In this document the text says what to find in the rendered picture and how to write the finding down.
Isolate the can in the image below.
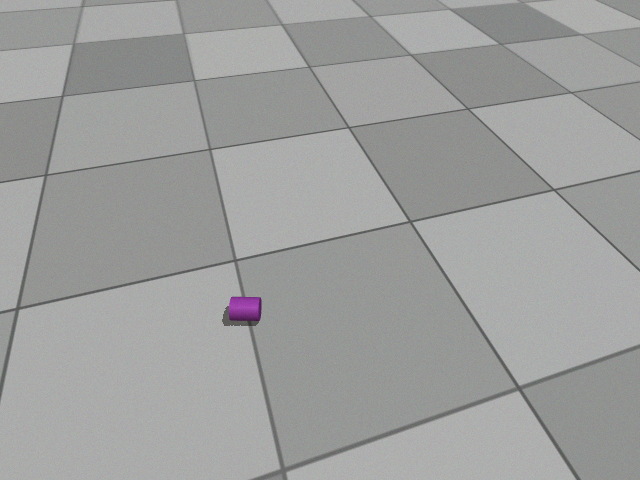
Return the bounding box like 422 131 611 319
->
229 297 262 321

